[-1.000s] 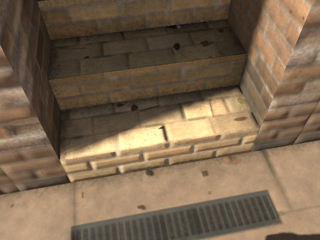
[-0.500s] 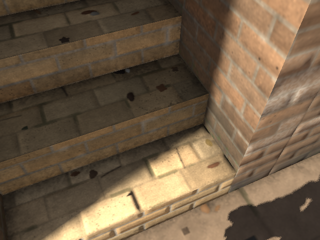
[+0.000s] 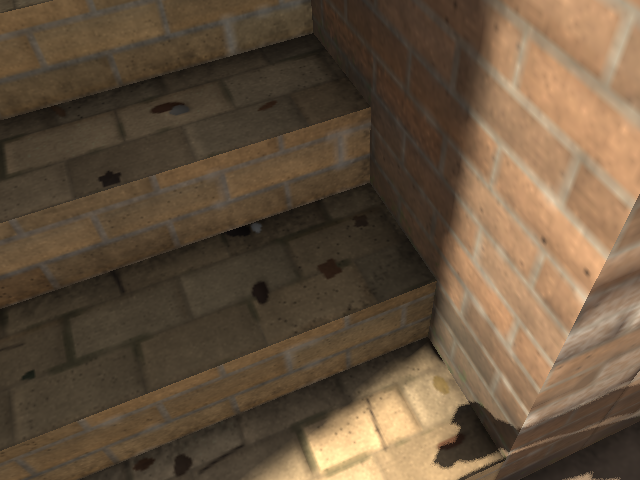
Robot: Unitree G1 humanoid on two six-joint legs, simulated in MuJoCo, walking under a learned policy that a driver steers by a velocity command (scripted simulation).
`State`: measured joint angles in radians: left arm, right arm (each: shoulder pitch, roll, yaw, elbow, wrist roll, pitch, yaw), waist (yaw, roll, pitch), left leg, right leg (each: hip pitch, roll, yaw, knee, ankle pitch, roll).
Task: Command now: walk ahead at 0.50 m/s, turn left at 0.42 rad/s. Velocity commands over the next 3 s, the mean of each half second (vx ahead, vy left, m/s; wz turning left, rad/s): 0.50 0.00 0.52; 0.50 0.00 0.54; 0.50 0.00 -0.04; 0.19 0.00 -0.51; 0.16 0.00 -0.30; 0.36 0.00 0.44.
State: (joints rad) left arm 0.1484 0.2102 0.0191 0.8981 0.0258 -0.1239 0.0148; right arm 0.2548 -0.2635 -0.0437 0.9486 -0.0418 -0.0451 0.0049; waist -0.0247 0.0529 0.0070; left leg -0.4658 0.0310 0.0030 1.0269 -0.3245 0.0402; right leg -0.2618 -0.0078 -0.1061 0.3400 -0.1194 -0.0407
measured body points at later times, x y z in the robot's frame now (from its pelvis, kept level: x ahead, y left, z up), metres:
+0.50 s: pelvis +0.15 +0.11 -0.03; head +0.17 +0.14 +0.42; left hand +0.19 +0.37 -0.16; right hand +0.35 -0.09 -0.13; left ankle +0.10 +0.18 -0.75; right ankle +0.10 -0.06 -0.57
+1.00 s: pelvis +0.34 +0.17 +0.16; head +0.36 +0.17 +0.60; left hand +0.24 +0.42 +0.03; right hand +0.65 +0.11 +0.09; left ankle +0.28 +0.32 -0.34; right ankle +0.39 +0.11 -0.56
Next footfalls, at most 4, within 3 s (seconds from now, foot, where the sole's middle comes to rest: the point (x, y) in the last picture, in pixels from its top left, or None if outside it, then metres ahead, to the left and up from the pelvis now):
0.40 left None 0.14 0.20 -0.78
0.78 right None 0.42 0.12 -0.59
1.34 left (17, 380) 0.54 0.54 -0.40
1.92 right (186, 121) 0.94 0.26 -0.21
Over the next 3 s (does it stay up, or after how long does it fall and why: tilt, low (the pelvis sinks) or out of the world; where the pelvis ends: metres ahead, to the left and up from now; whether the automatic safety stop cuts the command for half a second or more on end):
stays up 1.10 0.47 0.72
